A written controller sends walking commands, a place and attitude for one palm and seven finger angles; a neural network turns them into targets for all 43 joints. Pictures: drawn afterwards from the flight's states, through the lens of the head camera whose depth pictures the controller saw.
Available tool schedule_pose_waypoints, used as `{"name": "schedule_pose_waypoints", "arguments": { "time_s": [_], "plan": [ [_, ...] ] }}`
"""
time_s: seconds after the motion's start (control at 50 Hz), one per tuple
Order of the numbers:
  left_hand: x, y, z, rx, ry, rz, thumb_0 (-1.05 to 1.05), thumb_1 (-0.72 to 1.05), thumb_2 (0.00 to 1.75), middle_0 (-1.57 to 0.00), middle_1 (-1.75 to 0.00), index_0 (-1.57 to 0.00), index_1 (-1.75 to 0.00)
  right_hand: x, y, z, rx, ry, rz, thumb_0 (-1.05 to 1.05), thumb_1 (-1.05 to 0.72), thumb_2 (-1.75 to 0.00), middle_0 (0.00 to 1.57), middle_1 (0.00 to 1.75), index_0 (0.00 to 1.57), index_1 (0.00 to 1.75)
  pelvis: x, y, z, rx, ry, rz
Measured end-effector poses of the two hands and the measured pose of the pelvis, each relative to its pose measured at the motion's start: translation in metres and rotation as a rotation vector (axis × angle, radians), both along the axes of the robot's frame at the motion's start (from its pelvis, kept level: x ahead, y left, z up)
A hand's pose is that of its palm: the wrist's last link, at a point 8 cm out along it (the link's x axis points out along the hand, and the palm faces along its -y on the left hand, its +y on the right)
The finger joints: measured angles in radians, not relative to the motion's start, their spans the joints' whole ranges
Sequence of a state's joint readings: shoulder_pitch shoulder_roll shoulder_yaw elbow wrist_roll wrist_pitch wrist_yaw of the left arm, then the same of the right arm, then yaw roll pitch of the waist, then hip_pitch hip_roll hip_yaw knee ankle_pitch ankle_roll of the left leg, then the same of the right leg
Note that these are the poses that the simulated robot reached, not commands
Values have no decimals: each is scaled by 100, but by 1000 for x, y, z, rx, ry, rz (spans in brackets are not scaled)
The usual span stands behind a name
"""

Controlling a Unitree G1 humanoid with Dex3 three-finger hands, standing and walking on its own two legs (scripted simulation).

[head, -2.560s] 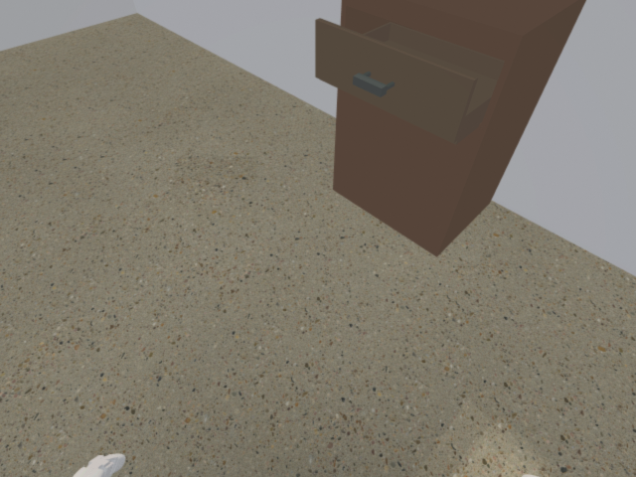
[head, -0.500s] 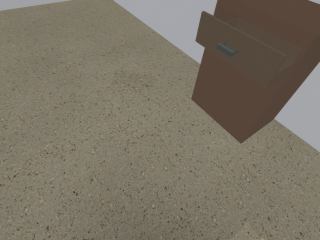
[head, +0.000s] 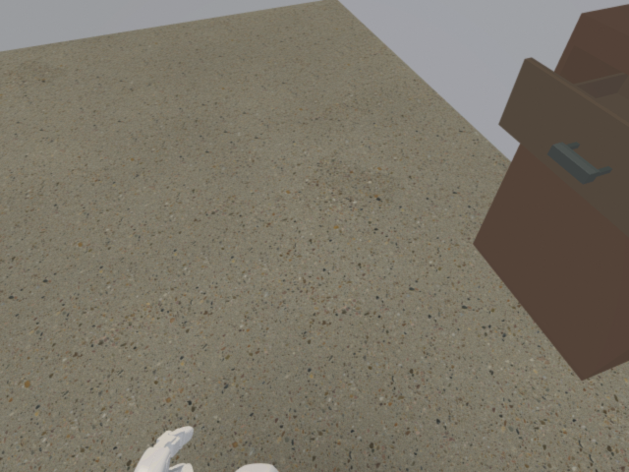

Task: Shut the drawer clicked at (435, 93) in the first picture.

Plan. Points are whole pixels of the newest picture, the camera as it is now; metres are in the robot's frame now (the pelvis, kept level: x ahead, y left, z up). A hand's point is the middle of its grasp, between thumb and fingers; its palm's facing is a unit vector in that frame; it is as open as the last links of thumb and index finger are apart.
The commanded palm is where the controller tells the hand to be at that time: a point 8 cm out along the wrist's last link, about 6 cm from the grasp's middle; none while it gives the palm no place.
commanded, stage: walk to a spot facing it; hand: left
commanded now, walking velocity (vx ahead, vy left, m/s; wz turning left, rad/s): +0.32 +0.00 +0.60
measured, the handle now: (580, 160) +0.71 -0.53 -0.05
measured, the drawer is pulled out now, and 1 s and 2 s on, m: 0.15 0.15 0.15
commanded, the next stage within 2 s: turn to face it in 0.42 s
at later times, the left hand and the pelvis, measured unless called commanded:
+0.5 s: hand out of the picture +0.11 +0.26 -0.18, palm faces +0.37 -0.91 -0.21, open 7.4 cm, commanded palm none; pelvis +0.19 +0.07 +0.00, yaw +17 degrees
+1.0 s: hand (184, 325) +0.38 +0.26 -0.17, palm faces +0.16 -0.97 -0.20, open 7.4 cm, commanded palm none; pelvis +0.34 +0.07 +0.00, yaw +8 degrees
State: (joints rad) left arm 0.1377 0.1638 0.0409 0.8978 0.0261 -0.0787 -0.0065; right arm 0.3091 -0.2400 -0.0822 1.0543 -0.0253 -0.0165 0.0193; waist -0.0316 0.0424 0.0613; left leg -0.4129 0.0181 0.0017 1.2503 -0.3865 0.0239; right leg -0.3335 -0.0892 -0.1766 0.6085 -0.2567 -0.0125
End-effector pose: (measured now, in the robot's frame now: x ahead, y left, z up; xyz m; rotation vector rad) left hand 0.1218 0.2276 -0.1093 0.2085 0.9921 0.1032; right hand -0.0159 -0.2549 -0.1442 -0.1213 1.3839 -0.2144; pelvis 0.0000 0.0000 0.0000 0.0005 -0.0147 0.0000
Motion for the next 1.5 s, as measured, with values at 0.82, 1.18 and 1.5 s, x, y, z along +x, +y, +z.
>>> {"name": "schedule_pose_waypoints", "arguments": {
  "time_s": [0.82, 1.18, 1.5],
  "plan": [
    [172, 102, -21, -83, 238, 350, 0, 91, 90, -19, -30, -19, -30, 368, 124, 23, -19, -54, 293, 1, -92, -90, 20, 30, 20, 30, 294, 92, 14, 3, -16, 250],
    [266, 90, -7, 13, 266, 166, 1, 91, 90, -20, -30, -20, -30, 433, 87, 12, -5, -114, 98, 1, -91, -90, 20, 30, 20, 30, 349, 72, 12, 16, 12, 41],
    [317, 169, -24, 31, 247, 15, 1, 91, 90, -20, -30, -20, -30, 467, 132, 48, -110, -345, 25, 1, -90, -90, 20, 30, 20, 30, 351, 135, 4, -3, 6, -173]
  ]
}}
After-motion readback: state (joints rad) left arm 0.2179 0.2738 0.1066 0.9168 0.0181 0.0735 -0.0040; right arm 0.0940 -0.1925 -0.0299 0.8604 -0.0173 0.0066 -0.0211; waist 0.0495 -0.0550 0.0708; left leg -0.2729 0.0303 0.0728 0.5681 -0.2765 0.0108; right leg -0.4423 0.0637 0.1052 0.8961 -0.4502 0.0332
